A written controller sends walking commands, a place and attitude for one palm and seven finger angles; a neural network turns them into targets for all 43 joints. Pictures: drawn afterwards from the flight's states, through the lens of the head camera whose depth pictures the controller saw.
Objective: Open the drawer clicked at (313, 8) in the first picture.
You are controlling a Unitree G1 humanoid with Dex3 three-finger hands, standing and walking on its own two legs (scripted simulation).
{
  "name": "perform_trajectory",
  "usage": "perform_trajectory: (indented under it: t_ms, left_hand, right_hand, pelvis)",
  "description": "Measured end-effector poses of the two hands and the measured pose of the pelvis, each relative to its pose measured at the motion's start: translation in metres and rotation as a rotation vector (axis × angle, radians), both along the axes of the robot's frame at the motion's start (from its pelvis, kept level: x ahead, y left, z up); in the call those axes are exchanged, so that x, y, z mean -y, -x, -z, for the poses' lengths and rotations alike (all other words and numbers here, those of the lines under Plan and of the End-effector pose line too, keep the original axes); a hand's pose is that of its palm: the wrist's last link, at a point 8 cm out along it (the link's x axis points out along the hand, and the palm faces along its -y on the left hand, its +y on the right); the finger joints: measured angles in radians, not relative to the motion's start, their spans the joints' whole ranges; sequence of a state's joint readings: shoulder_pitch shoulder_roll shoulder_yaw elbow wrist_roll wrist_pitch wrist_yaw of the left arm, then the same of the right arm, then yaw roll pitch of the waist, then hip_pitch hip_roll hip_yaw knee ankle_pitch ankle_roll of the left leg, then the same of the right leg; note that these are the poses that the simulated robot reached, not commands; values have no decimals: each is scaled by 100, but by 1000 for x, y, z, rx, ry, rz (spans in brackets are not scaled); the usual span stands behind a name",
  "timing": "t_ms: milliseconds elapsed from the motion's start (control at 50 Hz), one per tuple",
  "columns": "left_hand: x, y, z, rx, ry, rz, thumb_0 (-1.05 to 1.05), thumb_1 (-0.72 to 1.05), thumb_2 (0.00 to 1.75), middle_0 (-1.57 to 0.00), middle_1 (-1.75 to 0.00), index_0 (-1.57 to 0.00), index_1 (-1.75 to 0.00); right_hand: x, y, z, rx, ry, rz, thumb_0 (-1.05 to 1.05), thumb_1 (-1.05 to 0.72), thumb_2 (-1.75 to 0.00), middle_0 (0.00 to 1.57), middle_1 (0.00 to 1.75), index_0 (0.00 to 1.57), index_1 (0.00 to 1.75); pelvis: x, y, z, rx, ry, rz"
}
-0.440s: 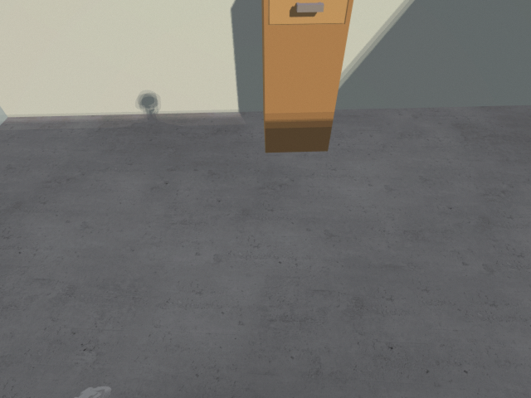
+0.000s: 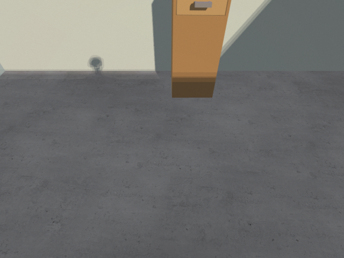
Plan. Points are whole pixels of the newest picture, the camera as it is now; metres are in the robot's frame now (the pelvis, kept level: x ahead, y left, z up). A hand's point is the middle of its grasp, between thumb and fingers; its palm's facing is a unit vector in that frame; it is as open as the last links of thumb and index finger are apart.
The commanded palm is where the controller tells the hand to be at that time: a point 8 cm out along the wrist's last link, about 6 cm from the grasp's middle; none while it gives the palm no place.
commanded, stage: stand and wait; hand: left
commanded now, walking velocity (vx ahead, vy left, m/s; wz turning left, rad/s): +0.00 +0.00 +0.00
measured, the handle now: (202, 3) +1.58 -0.10 +0.03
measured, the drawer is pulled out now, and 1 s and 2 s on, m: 0.00 0.00 0.00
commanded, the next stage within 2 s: look at it before walking up in 0.38 s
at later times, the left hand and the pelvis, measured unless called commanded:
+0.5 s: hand out of the picture +0.07 +0.25 -0.15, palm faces -0.02 -0.94 -0.34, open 7.3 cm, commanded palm none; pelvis +0.00 +0.00 +0.00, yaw +0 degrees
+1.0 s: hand out of the picture +0.06 +0.25 -0.15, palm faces -0.03 -0.94 -0.34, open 7.3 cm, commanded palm none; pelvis +0.00 +0.01 +0.00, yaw +0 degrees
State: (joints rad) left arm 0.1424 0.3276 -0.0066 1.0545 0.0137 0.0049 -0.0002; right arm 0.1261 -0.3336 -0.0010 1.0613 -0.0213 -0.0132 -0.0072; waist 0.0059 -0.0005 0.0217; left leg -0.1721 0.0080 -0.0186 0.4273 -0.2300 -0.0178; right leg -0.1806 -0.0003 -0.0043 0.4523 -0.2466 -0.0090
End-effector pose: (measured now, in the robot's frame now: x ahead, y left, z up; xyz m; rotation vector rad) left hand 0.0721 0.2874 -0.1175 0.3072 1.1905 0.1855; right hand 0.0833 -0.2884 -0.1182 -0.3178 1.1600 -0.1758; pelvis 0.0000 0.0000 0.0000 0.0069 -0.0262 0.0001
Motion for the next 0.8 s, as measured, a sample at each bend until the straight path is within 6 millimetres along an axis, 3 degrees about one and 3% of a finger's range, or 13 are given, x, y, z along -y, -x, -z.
perform_trajectory:
  t_ms: [260,800]
  left_hand:
    - [-10,16,-2,-41,-19,-13,0,91,90,-20,-30,-21,-30]
    - [-8,8,-2,-19,-5,1,0,91,90,-20,-30,-21,-30]
  right_hand:
    - [4,20,2,-54,6,16,0,-90,-90,20,30,20,30]
    - [-2,15,-2,-37,1,15,0,-90,-90,20,30,20,30]
  pelvis:
    - [-1,4,-2,3,1,1]
    - [-5,4,-4,4,2,2]
